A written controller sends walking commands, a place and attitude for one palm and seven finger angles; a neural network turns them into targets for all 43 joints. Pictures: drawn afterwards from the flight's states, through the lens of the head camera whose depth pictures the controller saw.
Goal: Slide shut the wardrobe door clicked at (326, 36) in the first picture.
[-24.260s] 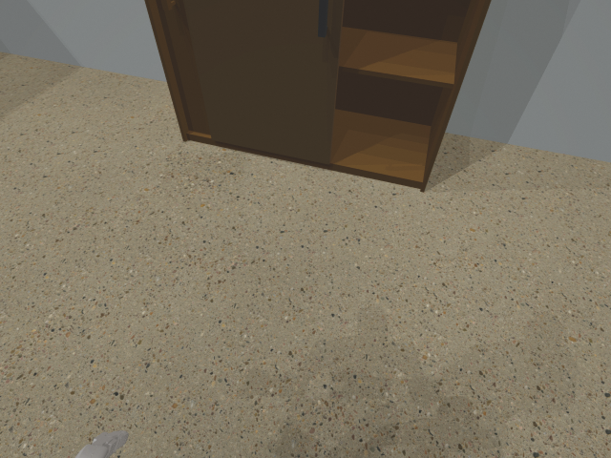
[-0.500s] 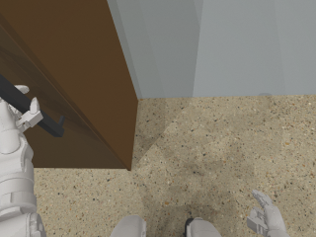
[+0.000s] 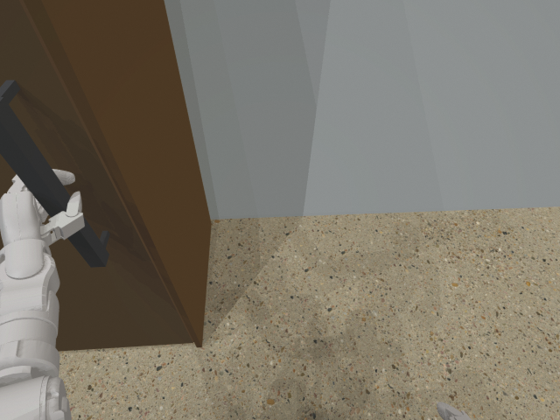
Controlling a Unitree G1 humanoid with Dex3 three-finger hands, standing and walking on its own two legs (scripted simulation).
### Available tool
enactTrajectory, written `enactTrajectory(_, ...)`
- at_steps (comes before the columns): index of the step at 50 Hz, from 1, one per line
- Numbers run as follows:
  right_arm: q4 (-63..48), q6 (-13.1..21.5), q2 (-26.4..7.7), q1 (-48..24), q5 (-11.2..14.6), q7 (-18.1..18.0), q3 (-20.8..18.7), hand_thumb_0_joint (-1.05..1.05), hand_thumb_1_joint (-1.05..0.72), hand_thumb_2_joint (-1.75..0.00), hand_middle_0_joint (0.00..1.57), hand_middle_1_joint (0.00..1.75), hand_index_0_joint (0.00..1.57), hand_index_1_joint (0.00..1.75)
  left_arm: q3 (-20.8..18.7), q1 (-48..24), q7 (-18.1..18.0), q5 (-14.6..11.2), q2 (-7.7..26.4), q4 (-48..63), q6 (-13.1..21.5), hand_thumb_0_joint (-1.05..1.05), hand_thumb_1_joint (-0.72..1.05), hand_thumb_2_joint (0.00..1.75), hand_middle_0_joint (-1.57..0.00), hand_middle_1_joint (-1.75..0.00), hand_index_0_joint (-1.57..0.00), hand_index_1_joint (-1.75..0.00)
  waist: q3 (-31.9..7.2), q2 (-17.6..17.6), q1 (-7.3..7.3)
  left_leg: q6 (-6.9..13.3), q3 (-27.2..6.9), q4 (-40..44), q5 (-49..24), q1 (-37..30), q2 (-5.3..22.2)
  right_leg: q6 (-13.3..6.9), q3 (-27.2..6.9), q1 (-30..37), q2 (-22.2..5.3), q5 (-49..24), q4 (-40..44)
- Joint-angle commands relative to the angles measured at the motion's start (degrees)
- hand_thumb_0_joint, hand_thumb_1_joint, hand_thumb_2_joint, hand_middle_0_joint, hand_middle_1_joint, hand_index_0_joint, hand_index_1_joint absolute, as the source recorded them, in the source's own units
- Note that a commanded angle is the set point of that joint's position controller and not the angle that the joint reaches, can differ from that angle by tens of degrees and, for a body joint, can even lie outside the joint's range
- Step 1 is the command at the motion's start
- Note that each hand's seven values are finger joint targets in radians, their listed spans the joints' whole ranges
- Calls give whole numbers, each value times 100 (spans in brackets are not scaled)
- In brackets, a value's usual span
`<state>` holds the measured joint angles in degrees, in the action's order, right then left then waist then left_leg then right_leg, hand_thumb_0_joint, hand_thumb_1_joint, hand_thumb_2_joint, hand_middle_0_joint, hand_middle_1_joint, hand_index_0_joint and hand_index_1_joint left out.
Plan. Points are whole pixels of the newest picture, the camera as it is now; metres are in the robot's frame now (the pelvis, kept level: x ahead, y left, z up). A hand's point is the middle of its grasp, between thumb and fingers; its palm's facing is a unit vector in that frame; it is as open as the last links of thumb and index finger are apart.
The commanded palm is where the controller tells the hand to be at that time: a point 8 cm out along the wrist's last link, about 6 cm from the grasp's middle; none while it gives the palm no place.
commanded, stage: stop walking and hold the door there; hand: left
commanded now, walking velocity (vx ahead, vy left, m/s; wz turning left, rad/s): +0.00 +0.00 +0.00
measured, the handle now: (62, 190) +0.41 +0.36 +0.09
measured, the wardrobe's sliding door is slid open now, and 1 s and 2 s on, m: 0.00 0.00 0.00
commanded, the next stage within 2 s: none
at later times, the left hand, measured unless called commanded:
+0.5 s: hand (72, 214) +0.37 +0.32 +0.08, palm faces +0.47 -0.84 -0.27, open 5.9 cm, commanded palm +0.32 +0.36 +0.09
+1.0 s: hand (69, 218) +0.36 +0.33 +0.08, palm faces +0.35 -0.90 -0.25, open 6.0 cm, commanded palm +0.32 +0.36 +0.09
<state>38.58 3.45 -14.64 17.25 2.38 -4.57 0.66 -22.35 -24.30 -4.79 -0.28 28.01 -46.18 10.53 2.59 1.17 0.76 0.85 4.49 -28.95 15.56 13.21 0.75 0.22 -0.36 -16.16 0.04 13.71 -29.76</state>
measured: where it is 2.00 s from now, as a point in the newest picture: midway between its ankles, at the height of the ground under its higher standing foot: outside the picture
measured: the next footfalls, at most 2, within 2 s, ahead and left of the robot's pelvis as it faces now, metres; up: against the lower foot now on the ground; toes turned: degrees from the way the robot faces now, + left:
right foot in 1.02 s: -0.01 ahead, -0.02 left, +0.00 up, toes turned -7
left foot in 1.32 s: -0.02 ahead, +0.33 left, +0.00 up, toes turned +6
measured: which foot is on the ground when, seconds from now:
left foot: down 0.00-1.00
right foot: down 0.00-0.84, up 0.86-1.00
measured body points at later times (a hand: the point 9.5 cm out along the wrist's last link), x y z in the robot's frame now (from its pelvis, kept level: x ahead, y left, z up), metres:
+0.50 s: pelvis -0.01 +0.01 +0.00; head +0.01 +0.02 +0.45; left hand +0.34 +0.37 +0.10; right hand +0.08 -0.27 -0.10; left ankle +0.00 +0.11 -0.74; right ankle +0.02 -0.11 -0.74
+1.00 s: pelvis -0.05 +0.08 -0.01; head +0.01 +0.07 +0.44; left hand +0.34 +0.37 +0.10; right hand +0.10 -0.16 -0.12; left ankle -0.02 +0.17 -0.74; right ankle -0.04 -0.02 -0.73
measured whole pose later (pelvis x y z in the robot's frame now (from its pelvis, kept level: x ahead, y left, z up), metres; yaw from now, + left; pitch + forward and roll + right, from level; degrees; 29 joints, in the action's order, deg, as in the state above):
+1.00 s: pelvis -0.05 +0.08 -0.01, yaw +0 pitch +0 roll +1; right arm 38.1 3.5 -13.9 10.5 1.8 -3.4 0.9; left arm -13.5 -30.5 -7.2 -2.8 21.4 -40.1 8.4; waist 7.9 -1.1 -0.2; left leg 2.7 5.7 -32.1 14.4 17.4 -0.5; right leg 2.2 5.7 -18.6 -2.5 21.0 -38.8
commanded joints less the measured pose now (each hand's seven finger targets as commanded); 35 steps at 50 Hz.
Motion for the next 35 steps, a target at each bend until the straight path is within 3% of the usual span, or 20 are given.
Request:
enactTrajectory(1,-649,293,-1085,-414,-21,-87,-384,0,-90,-90,20,30,20,30,-377,-1833,-132,50,1994,1308,341,0,90,90,-45,-140,-45,-140,-1551,-515,-15,29,-490,120,-1557,-10,555,-219,-780,1246,-587,-1956,597)
enactTrajectory(2,-592,306,-1098,-430,-57,-93,-365,0,-90,-90,20,30,20,30,-313,-1705,-128,72,1889,1105,331,0,90,90,-45,-140,-45,-140,-1428,-543,36,-45,-503,283,-1230,198,489,-228,-741,1267,-670,-2023,566)
enactTrajectory(3,-494,287,-1103,-292,6,-92,-400,0,-90,-90,20,30,20,30,-663,-1553,-177,10,2193,1016,315,0,90,90,-45,-140,-45,-140,-1644,-30,-34,-48,-475,229,-922,109,478,-230,-888,1268,-637,-1671,600)
enactTrajectory(4,-509,282,-1045,-314,12,-103,-379,0,-90,-90,20,30,20,30,-475,-1561,-165,-2,1973,1006,315,0,90,90,-45,-140,-45,-140,-1716,124,-29,-10,-494,265,-754,36,457,-227,-896,1233,-651,-1430,662)
enactTrajectory(5,-454,275,-1067,-350,-11,-131,-365,0,-90,-90,20,30,20,30,-693,-1606,-188,-22,2210,962,335,0,90,90,-45,-140,-45,-140,-1669,59,-53,29,-489,369,-616,-100,463,-190,-876,1022,-619,-1132,744)
enactTrajectory(9,-367,301,-1036,-390,-32,-168,-277,0,-90,-90,20,30,20,30,-504,-1707,-173,-20,2022,842,413,0,90,90,-45,-140,-45,-140,-1418,-559,-68,171,-795,951,-557,-256,771,-36,-343,526,-249,-524,529)
enactTrajectory(12,-399,325,-1001,-445,-32,-188,-257,0,-90,-90,20,30,20,30,-196,-1859,-151,-3,1735,903,443,0,90,90,-45,-140,-45,-140,-1294,-937,-55,182,-948,1214,-440,-209,931,-25,-148,430,-152,-331,353)
enactTrajectory(15,-355,341,-1029,-373,-33,-192,-266,0,-90,-90,20,30,20,30,-227,-1876,-174,-3,1789,865,420,0,90,90,-45,-140,-45,-140,-1262,-982,-82,164,-855,1177,-560,-205,965,-29,-131,444,-138,-349,359)
enactTrajectory(17,-368,333,-1048,-360,-20,-193,-291,0,-90,-90,20,30,20,30,-189,-1952,-170,-6,1774,898,402,0,90,90,-45,-140,-45,-140,-1335,-861,-62,104,-691,1023,-656,-160,815,-54,-207,561,-184,-537,473)
enactTrajectory(21,-368,361,-1030,-340,-10,-194,-312,0,-90,-90,20,30,20,30,41,-1913,-160,-34,1499,988,378,0,90,90,-45,-140,-45,-140,-1462,-729,-30,33,-502,828,-854,-389,665,-68,-366,526,-210,-867,661)
enactTrajectory(24,-339,338,-1065,-313,-7,-193,-343,0,-90,-90,20,30,20,30,-123,-1844,-179,-31,1703,936,361,0,90,90,-45,-140,-45,-140,-1547,-590,-18,0,-418,681,-1026,-421,568,-95,-472,566,-269,-1150,754)
enactTrajectory(27,-406,237,-1120,-372,-28,-170,-405,0,-90,-90,20,30,20,30,-121,-1745,-185,-16,1738,935,376,0,90,90,-45,-140,-45,-140,-1589,-678,24,-41,-294,283,-1328,-259,366,-164,-714,734,-583,-1836,835)
enactTrajectory(29,-432,147,-1094,-384,-38,-142,-436,0,-90,-90,20,30,20,30,-162,-1716,-217,2,1790,964,406,0,90,90,-45,-140,-45,-140,-1759,-449,27,-97,-272,-44,-1353,-186,302,-251,-1004,932,-978,-2439,850)
enactTrajectory(30,-435,92,-1106,-374,-31,-136,-463,0,-90,-90,20,30,20,30,-330,-1642,-249,2,1964,866,394,0,90,90,-45,-140,-45,-140,-1836,-239,13,-135,-271,-259,-1130,-28,240,-319,-1165,1084,-1221,-2750,858)
enactTrajectory(32,-457,-2,-1142,-472,-24,-125,-489,0,-90,-90,20,30,20,30,-318,-1684,-241,-7,1956,794,366,0,90,90,-45,-140,-45,-140,-1910,133,-47,-194,-498,-879,124,572,82,-621,-1522,1481,-1771,-3600,826)
enactTrajectory(33,-486,-18,-1103,-550,-5,-121,-469,0,-90,-90,20,30,20,30,-327,-1720,-237,-27,1925,767,328,0,90,90,-45,-140,-45,-140,-1883,491,-118,-186,-699,-1221,775,923,109,-765,-1626,1663,-2075,-3917,765)
enactTrajectory(35,-484,14,-1104,-596,31,-116,-459,0,-90,-90,20,30,20,30,-271,-1977,-239,-9,1857,951,278,0,90,90,-45,-140,-45,-140,-1839,758,-164,-165,-995,-1663,1239,1246,214,-934,-1579,1704,-2425,-4103,598)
